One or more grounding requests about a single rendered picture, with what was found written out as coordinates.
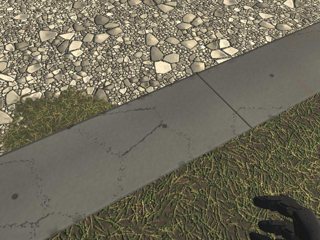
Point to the right robot hand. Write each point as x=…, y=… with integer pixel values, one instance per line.
x=305, y=225

